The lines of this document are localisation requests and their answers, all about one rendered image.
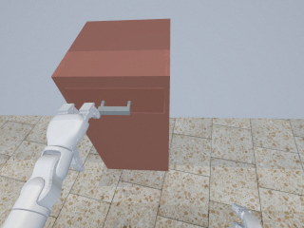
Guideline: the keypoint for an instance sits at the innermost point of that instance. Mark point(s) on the left robot forearm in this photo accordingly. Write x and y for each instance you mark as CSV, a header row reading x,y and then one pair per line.
x,y
42,190

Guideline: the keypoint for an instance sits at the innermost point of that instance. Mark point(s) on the cabinet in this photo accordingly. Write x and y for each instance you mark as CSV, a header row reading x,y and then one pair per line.
x,y
123,54

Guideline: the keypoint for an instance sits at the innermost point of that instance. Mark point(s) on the handle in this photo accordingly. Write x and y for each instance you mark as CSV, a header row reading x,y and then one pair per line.
x,y
114,110

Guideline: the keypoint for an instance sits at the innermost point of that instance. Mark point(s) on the left robot hand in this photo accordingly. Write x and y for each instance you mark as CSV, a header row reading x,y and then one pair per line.
x,y
69,126

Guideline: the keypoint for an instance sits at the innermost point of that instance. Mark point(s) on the right robot hand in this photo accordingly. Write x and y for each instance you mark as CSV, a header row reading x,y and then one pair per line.
x,y
249,220

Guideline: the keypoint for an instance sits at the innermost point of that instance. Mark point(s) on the drawer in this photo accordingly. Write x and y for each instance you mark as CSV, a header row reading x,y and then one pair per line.
x,y
143,99

